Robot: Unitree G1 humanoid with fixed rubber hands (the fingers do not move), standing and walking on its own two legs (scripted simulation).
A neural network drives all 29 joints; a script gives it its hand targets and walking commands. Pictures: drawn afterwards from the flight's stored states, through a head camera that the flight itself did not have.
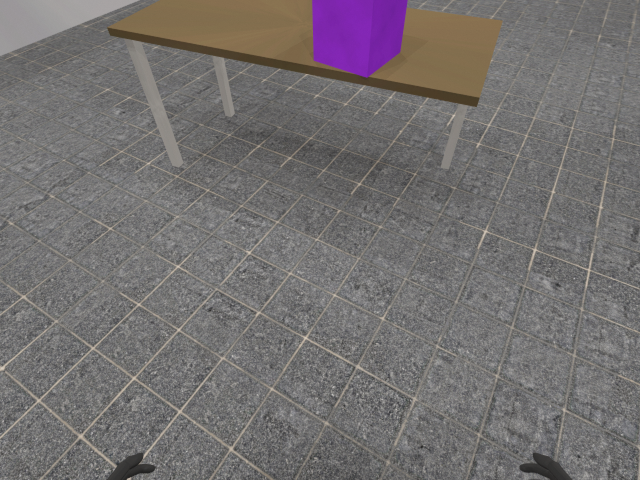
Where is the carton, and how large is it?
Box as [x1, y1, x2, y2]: [312, 0, 407, 77]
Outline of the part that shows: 312,0 314,60 367,77 399,52 407,0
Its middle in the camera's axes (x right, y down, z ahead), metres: +0.12 -0.67 +1.16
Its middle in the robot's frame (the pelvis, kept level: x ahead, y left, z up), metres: +1.33 -0.08 +0.03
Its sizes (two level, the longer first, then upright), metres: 0.210 0.200 0.250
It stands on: a table, 0.66 m high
